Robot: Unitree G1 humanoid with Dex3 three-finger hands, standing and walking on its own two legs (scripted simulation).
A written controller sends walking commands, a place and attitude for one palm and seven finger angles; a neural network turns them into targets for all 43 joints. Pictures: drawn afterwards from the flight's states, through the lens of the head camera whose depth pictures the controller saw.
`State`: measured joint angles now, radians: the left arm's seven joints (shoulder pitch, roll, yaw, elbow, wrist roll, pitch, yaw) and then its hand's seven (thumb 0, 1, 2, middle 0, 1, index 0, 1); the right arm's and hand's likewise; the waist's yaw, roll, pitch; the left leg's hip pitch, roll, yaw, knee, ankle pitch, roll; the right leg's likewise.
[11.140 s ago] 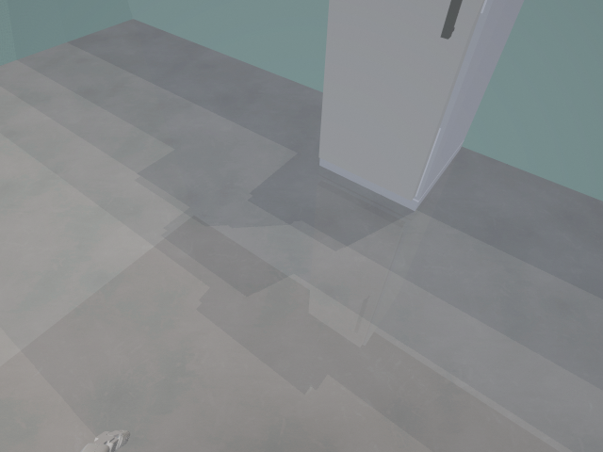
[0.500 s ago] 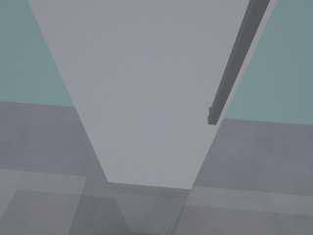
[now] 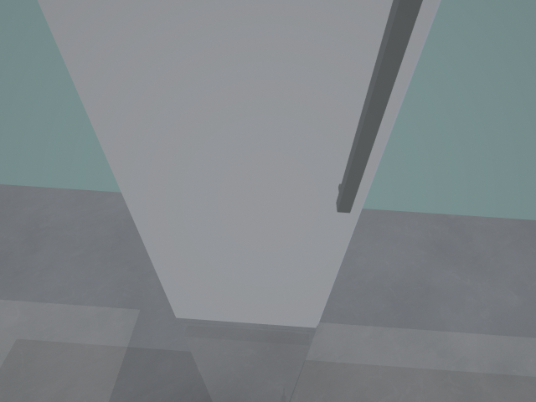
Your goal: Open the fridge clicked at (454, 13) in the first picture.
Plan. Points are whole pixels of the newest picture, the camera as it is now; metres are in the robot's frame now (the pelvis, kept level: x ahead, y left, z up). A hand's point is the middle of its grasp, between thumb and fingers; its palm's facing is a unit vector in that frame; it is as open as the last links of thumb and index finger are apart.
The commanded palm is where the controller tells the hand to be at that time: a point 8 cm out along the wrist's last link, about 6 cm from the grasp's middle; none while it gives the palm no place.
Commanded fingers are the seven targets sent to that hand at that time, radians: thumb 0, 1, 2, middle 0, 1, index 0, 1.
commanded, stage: come to a stop and stand still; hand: right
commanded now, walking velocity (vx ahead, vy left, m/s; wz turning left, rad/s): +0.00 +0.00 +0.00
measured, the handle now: (373, 93) +0.47 -0.11 +0.25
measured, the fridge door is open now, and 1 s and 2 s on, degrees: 0 0 0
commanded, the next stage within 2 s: look again from close up in 0.32 s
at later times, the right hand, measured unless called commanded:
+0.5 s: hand out of the picture +0.00 -0.16 -0.17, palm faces +0.02 +0.98 -0.19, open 7.4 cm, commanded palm none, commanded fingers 0.00 -0.90 -0.90 0.20 0.30 0.20 0.30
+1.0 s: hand out of the picture -0.01 -0.14 -0.17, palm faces +0.04 +0.98 -0.17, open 7.4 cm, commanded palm none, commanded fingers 0.00 -0.90 -0.90 0.20 0.30 0.20 0.30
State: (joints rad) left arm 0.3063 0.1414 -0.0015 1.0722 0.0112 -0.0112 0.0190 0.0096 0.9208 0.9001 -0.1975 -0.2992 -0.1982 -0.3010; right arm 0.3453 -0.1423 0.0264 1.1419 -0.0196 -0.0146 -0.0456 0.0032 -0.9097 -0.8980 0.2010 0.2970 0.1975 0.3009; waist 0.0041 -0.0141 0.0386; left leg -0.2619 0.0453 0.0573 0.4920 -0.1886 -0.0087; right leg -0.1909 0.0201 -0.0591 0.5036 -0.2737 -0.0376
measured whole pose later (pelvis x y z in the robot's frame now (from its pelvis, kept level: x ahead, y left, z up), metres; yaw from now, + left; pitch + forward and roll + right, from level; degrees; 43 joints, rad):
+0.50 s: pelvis -0.01 +0.01 +0.00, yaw +0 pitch -2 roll -1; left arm 0.32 0.15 -0.01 1.06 0.01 -0.01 0.01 0.00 0.91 0.90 -0.20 -0.30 -0.20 -0.30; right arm 0.31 -0.16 0.01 1.06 -0.02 -0.02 -0.04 0.00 -0.91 -0.90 0.20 0.30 0.20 0.30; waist 0.00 0.01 0.02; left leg -0.26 0.04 0.06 0.45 -0.16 0.00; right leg -0.18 0.02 -0.05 0.45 -0.23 -0.03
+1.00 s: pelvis +0.00 +0.02 +0.00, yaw +0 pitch -2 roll +0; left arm 0.32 0.11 -0.01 1.11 0.01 -0.01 0.02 0.00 0.91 0.90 -0.20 -0.30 -0.20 -0.30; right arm 0.32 -0.12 0.01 1.09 -0.02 -0.02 -0.04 0.00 -0.91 -0.90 0.20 0.30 0.20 0.30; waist -0.01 0.01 0.04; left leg -0.24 0.03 0.07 0.43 -0.15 0.01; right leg -0.17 0.01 -0.05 0.43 -0.23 -0.01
